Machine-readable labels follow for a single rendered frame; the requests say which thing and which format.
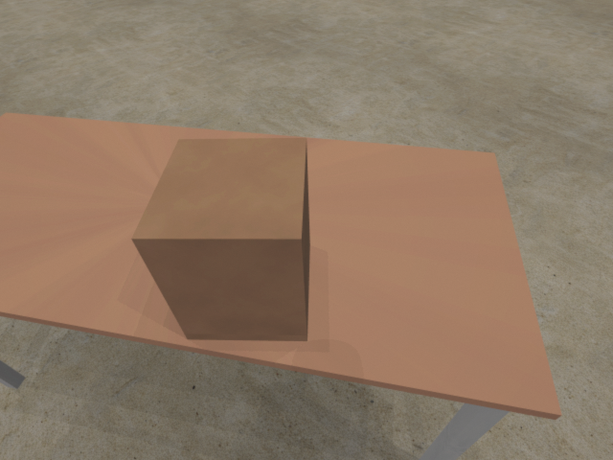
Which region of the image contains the carton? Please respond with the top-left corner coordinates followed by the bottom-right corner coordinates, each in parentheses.
top-left (131, 138), bottom-right (310, 341)

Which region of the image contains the table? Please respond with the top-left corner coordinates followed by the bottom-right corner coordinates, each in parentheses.
top-left (0, 112), bottom-right (562, 460)

